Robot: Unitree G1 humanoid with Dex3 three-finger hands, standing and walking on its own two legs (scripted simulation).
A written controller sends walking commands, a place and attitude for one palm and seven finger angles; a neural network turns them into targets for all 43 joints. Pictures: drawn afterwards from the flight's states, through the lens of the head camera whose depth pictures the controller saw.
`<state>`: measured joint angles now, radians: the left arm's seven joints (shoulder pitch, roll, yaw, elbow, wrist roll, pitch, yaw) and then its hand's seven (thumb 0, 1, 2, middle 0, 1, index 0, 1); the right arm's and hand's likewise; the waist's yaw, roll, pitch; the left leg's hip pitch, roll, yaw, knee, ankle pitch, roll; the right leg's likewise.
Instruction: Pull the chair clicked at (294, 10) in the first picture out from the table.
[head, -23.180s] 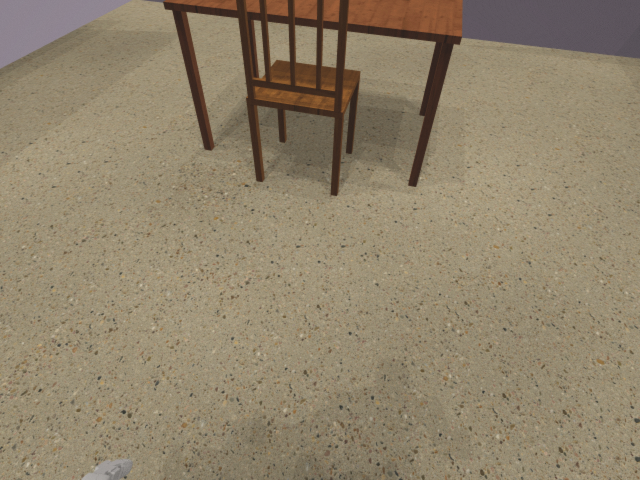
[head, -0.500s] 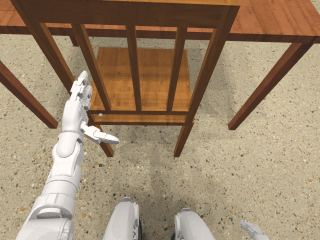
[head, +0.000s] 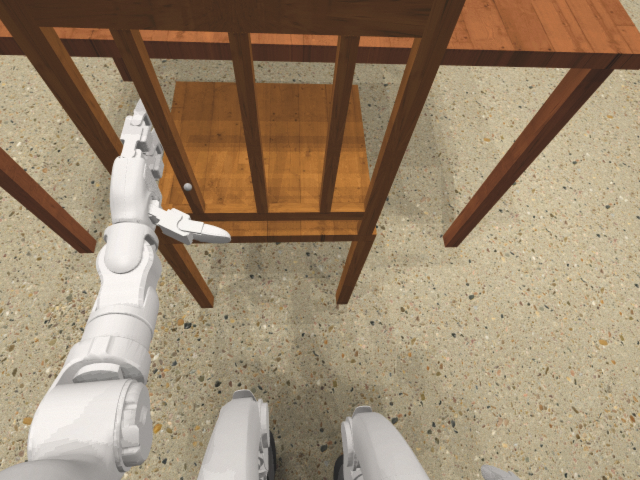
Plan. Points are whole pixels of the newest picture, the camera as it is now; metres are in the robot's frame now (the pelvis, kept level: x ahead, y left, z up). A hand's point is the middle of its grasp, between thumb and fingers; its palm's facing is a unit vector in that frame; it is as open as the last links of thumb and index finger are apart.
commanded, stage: push the fingers through the gap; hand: left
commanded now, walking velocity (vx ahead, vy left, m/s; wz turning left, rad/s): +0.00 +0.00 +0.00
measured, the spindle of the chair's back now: (254, 143) +0.52 +0.07 +0.05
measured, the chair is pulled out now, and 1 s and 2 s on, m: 0.00 0.00 0.00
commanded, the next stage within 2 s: hook a spindle and tug to test in 0.70 s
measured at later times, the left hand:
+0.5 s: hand (188, 164) +0.50 +0.16 +0.03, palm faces +0.03 -1.00 -0.05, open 16.9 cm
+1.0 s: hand (185, 167) +0.50 +0.16 +0.03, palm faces +0.03 -1.00 -0.02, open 16.5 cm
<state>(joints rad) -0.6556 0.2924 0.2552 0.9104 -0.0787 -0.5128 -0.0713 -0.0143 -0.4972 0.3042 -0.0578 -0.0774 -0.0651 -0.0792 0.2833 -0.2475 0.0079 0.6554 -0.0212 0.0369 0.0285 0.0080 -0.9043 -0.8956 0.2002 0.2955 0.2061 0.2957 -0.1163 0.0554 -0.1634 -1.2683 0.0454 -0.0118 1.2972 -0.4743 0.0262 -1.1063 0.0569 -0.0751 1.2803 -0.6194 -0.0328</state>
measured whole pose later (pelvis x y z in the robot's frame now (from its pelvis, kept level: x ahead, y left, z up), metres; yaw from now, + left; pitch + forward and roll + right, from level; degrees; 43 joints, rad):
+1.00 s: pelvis +0.01 +0.01 +0.00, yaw -1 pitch +27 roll -5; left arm -0.79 0.35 0.32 1.05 -0.06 -0.50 -0.09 -0.01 -0.50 0.30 -0.11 -0.25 -0.12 -0.25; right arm 0.29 -0.25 0.01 0.64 -0.04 0.09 0.05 0.01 -0.90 -0.90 0.20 0.30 0.21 0.30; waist -0.15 0.06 -0.16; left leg -1.31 0.05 -0.01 1.32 -0.49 0.04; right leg -1.14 0.06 -0.07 1.28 -0.62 -0.02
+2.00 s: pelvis +0.01 +0.00 +0.00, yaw -1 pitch +27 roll -4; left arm -0.71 0.32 0.29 0.96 -0.07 -0.48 -0.05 0.01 0.79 0.81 -0.48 -1.45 -0.43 -1.45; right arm 0.31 -0.24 0.01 0.63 -0.03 0.11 0.07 0.01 -0.91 -0.90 0.20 0.30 0.21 0.30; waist -0.15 0.06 -0.17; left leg -1.28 0.05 0.00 1.29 -0.49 0.03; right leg -1.12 0.07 -0.06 1.26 -0.62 -0.03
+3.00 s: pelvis +0.03 +0.02 +0.11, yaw -3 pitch +11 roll -2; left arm -0.60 0.21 0.14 1.07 -0.07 -0.21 0.06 0.05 0.74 0.79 -0.34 -1.16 -0.50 -1.45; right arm 0.25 -0.25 -0.01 0.72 0.04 0.05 -0.08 0.01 -0.90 -0.90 0.20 0.30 0.21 0.30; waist -0.09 0.06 0.09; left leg -0.57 0.04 0.08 0.63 -0.25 0.04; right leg -0.43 0.05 0.00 0.55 -0.31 0.00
